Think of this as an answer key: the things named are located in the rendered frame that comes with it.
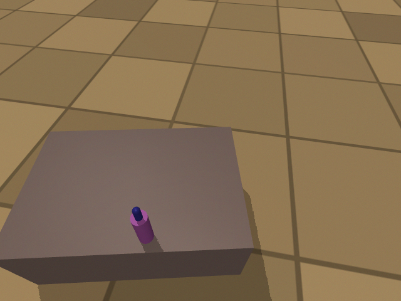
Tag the bottle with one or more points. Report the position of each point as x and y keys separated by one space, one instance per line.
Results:
x=141 y=224

